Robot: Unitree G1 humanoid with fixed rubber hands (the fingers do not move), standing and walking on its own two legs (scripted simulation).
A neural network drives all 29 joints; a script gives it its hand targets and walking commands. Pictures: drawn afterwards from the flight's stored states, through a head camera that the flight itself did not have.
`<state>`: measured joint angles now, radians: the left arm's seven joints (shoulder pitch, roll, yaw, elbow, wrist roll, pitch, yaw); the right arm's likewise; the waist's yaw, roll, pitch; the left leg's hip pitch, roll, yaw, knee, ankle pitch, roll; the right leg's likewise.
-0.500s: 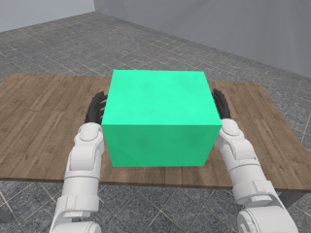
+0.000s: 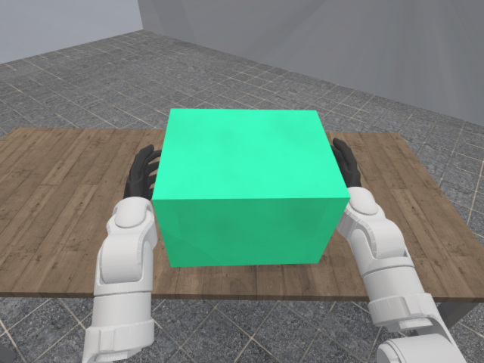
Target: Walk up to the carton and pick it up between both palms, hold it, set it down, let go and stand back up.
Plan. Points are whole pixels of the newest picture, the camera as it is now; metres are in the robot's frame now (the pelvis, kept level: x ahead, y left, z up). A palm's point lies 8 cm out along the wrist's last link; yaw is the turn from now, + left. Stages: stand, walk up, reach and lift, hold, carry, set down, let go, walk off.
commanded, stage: hold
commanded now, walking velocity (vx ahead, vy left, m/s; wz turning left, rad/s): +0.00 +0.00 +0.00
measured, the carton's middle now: (245, 186) +0.35 -0.01 +0.16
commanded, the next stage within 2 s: none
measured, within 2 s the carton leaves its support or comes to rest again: neither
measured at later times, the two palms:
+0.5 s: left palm (139, 195) +0.34 +0.16 +0.17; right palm (346, 184) +0.34 -0.17 +0.16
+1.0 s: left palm (131, 194) +0.34 +0.17 +0.16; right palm (335, 181) +0.35 -0.16 +0.16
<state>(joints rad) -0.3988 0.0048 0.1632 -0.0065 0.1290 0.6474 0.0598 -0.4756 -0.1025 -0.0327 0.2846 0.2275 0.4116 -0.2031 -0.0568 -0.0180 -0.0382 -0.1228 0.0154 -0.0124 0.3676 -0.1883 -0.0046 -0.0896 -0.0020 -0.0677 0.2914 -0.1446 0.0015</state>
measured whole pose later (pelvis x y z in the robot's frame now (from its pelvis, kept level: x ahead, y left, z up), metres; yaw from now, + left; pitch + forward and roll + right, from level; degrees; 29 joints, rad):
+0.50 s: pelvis -0.01 -0.01 +0.00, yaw +0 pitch -3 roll -1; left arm -0.47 0.02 0.20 0.09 0.15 0.63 0.03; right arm -0.55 -0.08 -0.06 0.37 0.19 0.40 -0.20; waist -0.05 -0.03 -0.04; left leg -0.14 0.02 -0.02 0.35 -0.16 -0.01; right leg -0.12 0.00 -0.08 0.30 -0.14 -0.01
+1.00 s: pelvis +0.00 +0.00 +0.00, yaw +1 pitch -5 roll -1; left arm -0.47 0.02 0.20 0.06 0.19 0.66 0.01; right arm -0.55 -0.09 -0.04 0.39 0.23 0.38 -0.21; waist -0.06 -0.04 0.00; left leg -0.10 0.01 -0.03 0.38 -0.20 -0.01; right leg -0.05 0.00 -0.08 0.29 -0.15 0.00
